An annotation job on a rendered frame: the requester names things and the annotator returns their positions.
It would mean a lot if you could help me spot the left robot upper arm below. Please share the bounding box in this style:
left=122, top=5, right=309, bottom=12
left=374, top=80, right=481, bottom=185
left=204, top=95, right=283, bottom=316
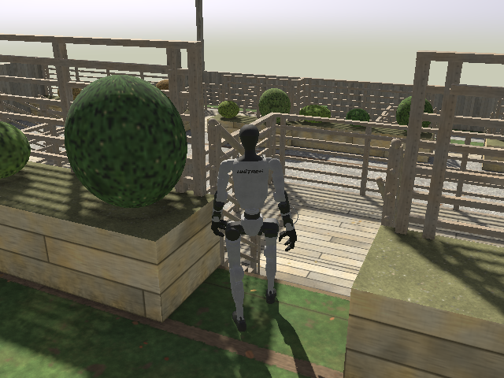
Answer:
left=216, top=159, right=234, bottom=202

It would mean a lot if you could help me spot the robot head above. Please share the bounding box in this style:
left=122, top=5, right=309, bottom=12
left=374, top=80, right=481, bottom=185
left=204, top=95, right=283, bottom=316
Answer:
left=236, top=124, right=263, bottom=161

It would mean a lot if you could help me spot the right robot upper arm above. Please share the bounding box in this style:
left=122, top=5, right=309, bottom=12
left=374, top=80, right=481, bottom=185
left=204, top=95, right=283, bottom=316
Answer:
left=266, top=157, right=286, bottom=202

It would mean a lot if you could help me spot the left robot forearm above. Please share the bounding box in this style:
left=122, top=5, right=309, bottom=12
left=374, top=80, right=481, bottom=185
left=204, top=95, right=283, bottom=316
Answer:
left=212, top=191, right=224, bottom=222

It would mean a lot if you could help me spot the right robot forearm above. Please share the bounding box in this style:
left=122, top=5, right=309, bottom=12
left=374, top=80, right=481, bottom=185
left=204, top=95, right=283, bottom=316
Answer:
left=278, top=191, right=295, bottom=231

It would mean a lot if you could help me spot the right robot foot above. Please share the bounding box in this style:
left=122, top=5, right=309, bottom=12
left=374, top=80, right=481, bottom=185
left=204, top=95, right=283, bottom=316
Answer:
left=265, top=288, right=276, bottom=304

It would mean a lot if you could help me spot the right robot hand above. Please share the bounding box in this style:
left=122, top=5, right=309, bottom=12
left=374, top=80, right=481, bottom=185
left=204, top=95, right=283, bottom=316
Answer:
left=279, top=229, right=297, bottom=251

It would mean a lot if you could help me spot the left robot hand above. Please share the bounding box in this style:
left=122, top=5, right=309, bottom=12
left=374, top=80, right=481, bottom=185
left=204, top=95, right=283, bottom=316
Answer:
left=211, top=220, right=227, bottom=237

